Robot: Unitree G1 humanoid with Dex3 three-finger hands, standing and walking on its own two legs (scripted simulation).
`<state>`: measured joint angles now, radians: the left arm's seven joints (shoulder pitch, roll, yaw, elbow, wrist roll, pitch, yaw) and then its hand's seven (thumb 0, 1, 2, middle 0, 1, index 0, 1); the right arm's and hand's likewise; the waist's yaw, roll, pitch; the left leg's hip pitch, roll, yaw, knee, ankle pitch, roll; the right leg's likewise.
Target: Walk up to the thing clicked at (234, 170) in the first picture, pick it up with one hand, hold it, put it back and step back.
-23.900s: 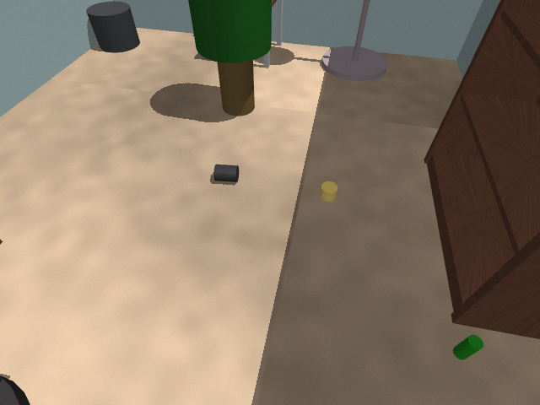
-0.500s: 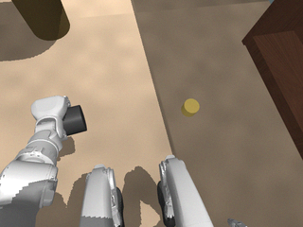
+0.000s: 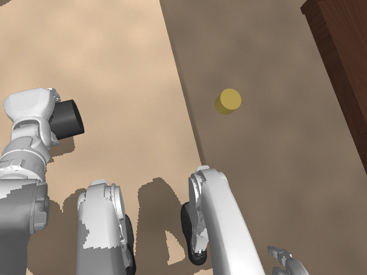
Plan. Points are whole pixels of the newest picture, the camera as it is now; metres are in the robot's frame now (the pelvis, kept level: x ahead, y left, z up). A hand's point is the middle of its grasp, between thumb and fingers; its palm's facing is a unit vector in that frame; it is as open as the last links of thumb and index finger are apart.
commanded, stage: crouch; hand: left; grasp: from above
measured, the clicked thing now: (53, 122) +0.47 +0.26 -0.21
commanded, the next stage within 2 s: lower in 0.60 s
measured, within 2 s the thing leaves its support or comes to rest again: neither
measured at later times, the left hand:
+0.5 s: hand (54, 121) +0.48 +0.26 -0.22, palm faces -0.41 -0.09 -0.91, open 10.7 cm
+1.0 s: hand (61, 126) +0.48 +0.26 -0.27, palm faces -0.43 -0.10 -0.90, open 10.7 cm
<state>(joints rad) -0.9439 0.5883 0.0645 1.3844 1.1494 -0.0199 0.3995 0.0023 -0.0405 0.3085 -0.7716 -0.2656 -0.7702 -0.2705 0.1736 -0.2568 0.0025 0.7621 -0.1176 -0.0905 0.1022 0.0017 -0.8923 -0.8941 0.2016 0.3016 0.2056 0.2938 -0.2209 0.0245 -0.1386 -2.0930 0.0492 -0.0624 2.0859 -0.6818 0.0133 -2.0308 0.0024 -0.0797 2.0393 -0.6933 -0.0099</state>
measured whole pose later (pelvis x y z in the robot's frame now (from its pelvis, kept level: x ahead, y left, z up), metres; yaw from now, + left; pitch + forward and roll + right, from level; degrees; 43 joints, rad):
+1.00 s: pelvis -0.01 +0.00 -0.09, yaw -3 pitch +34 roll -8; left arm -1.06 0.75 0.11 1.53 1.20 -0.08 0.43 0.00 -0.02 0.26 -0.80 -0.22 -0.79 -0.24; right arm 0.17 -0.29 0.10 0.76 -0.15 -0.11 0.15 0.00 -0.90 -0.90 0.20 0.30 0.20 0.29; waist -0.29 -0.03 -0.01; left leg -2.32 0.06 -0.12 2.39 -0.68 0.01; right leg -2.24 0.02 -0.12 2.31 -0.67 -0.01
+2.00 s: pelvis -0.01 +0.00 -0.12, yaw -7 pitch +30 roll -11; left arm -1.07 0.90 0.19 1.67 1.22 -0.11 0.54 0.00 -0.02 0.25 -0.80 -0.22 -0.79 -0.24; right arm 0.17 -0.32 0.20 0.72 -0.22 -0.21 0.24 0.00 -0.90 -0.90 0.20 0.30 0.20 0.29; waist -0.36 -0.08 0.11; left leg -2.37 0.06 -0.19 2.51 -0.70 0.02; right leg -2.27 0.03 -0.18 2.38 -0.67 0.00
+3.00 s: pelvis -0.02 +0.01 -0.12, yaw -10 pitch +28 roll -13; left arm -1.12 1.01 0.16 1.77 1.21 -0.12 0.60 0.00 -0.09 0.57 -0.58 -0.47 -0.57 -0.49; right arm 0.17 -0.34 0.29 0.68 -0.24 -0.27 0.26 0.00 -0.89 -0.90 0.20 0.30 0.20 0.30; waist -0.40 -0.13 0.16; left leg -2.36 0.06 -0.23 2.53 -0.69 0.02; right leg -2.24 0.05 -0.21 2.36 -0.64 0.02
